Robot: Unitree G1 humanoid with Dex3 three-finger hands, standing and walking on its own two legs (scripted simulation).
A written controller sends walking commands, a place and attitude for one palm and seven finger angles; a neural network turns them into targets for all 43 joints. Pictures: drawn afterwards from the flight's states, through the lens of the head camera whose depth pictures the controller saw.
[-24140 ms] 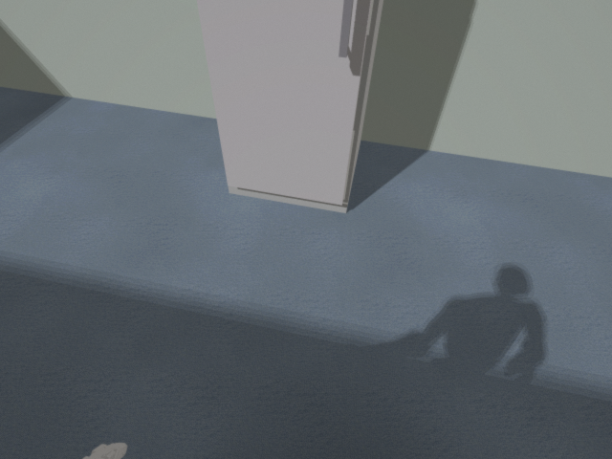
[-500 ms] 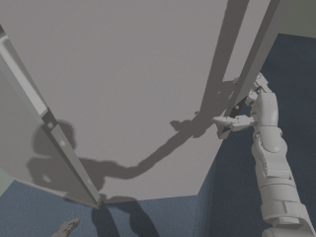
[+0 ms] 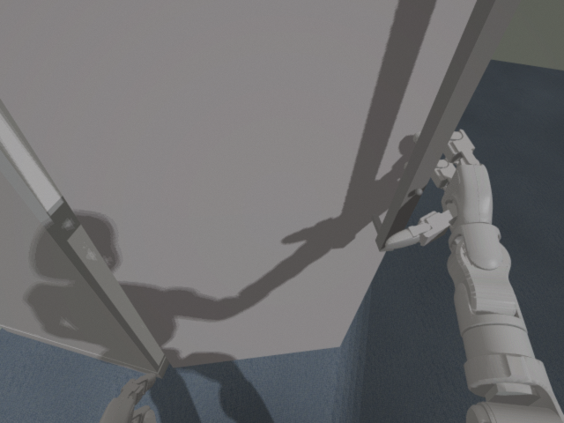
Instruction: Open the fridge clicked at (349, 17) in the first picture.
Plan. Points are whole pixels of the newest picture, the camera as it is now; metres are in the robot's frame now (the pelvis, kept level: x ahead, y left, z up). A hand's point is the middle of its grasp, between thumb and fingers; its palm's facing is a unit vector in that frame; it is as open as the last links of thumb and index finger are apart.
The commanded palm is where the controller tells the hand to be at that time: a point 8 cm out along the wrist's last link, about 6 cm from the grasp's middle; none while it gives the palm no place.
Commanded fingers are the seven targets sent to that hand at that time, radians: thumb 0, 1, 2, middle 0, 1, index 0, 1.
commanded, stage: slip the hand off the handle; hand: right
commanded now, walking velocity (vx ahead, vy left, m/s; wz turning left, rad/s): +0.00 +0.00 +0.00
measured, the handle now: (429, 118) +0.44 -0.13 +0.24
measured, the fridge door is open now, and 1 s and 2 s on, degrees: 68 68 68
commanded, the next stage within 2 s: draw the hand back to the body in 1.12 s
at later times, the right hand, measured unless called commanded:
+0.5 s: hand (465, 193) +0.41 -0.20 +0.15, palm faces +0.03 +0.99 -0.15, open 14.7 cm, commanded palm +0.36 -0.25 +0.15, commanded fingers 0.00 0.55 -0.20 0.25 1.15 0.25 1.15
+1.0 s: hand (488, 256) +0.30 -0.20 +0.15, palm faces +0.05 +0.99 -0.15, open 14.7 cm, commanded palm +0.27 -0.25 +0.15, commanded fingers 0.00 0.55 -0.20 0.25 1.15 0.25 1.15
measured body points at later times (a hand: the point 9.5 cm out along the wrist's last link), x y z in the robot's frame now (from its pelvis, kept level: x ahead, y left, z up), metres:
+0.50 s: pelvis +0.00 -0.02 +0.00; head +0.02 -0.01 +0.45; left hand +0.09 +0.25 -0.11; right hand +0.40 -0.26 +0.16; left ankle +0.01 +0.12 -0.73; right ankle +0.00 -0.13 -0.73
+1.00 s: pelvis -0.01 -0.01 +0.00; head -0.02 +0.00 +0.45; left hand +0.18 +0.22 -0.08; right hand +0.29 -0.26 +0.16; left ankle +0.01 +0.12 -0.73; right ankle +0.00 -0.13 -0.73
